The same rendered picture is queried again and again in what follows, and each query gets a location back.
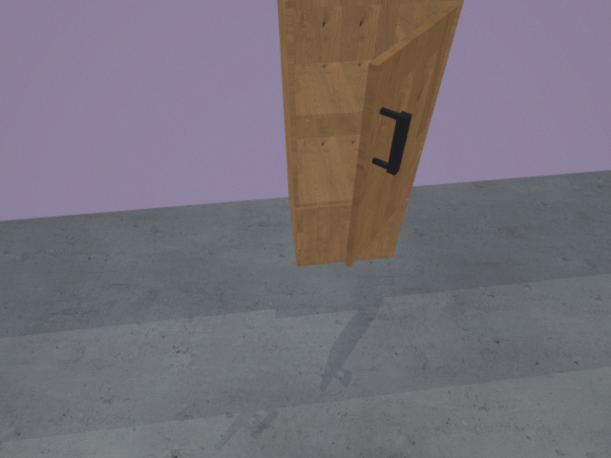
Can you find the cupboard door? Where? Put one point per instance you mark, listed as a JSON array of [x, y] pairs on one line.
[[403, 78]]

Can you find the handle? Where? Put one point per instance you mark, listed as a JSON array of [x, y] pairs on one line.
[[402, 125]]

